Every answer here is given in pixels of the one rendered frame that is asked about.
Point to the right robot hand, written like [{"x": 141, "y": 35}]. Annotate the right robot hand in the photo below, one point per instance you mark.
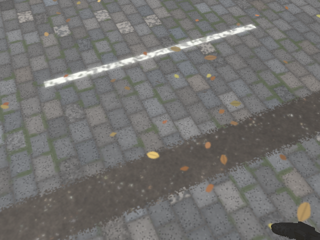
[{"x": 298, "y": 231}]

